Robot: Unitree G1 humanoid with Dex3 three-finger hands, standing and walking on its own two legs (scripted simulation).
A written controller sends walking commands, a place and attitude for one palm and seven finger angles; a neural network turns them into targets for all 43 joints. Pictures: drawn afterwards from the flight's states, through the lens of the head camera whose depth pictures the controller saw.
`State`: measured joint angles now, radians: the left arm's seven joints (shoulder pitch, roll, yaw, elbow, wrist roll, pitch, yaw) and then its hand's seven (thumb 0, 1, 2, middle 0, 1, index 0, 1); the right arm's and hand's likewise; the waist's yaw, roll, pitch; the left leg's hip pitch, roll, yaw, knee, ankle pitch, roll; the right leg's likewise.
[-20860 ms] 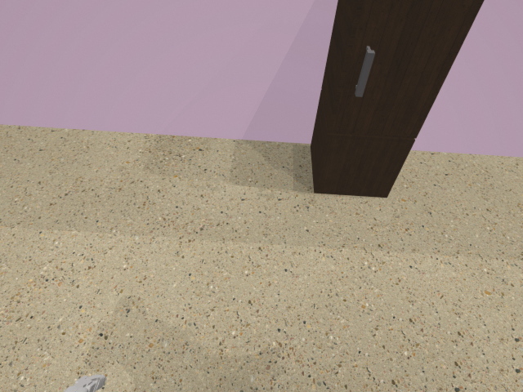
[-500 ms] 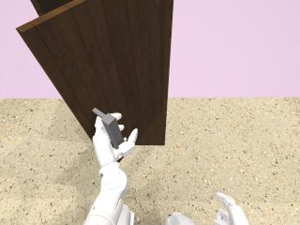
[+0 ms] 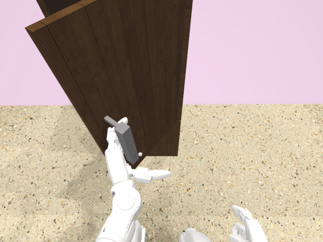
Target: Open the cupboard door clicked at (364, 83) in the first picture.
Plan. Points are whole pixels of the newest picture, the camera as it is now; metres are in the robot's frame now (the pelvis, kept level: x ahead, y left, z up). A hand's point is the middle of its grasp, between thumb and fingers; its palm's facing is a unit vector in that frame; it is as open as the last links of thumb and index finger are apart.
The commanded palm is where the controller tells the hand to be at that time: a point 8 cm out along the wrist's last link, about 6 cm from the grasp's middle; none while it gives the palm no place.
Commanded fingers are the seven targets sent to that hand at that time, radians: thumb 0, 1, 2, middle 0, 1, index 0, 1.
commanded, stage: slide the hand sideways off the handle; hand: left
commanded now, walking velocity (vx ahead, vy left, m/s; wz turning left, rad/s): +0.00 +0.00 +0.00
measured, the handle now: (122, 140) +0.36 +0.11 +0.03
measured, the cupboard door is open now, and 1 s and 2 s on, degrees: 53 55 55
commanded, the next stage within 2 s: draw the hand back to the body in 1.30 s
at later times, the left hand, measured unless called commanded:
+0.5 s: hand (133, 171) +0.28 +0.07 +0.03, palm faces -0.07 -1.00 +0.04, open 16.3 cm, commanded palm +0.25 +0.14 +0.03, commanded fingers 0.00 -0.50 0.30 -0.15 -0.30 -0.15 -0.30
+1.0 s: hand (113, 190) +0.24 +0.11 +0.03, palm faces -0.06 -1.00 +0.02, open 16.0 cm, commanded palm +0.21 +0.18 +0.03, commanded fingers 0.00 -0.50 0.30 -0.15 -0.30 -0.15 -0.30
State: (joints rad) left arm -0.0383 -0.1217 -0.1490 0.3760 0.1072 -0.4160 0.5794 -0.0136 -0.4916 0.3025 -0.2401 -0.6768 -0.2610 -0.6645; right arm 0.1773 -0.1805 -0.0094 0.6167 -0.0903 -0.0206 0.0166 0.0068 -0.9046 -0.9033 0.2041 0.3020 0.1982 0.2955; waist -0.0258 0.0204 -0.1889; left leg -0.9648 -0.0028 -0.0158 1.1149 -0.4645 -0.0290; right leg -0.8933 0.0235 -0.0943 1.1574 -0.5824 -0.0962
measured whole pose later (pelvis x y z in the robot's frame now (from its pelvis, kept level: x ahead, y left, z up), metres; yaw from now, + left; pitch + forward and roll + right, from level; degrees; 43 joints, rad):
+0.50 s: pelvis -0.01 +0.04 -0.01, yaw -2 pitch +17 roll -1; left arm 0.04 -0.02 -0.22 0.29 0.02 -0.47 0.20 -0.02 -0.50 0.30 -0.16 -0.31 -0.16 -0.31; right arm 0.23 -0.22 0.01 0.51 -0.03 0.02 0.04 0.01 -0.90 -0.90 0.20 0.30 0.20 0.30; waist -0.02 0.02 -0.17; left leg -0.99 -0.01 0.03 1.17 -0.47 0.03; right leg -0.91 0.01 -0.06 1.18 -0.56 -0.04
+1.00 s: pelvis +0.00 +0.04 -0.01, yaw -2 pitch +17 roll -1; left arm 0.33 0.07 -0.20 0.01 -0.02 -0.46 0.10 -0.02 -0.50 0.30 -0.20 -0.32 -0.21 -0.33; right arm 0.20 -0.19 0.03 0.44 -0.02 0.03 0.02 0.01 -0.90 -0.90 0.21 0.30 0.20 0.30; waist 0.00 0.02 -0.17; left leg -1.00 0.00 0.01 1.21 -0.51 0.03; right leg -0.91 0.02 -0.06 1.20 -0.59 -0.04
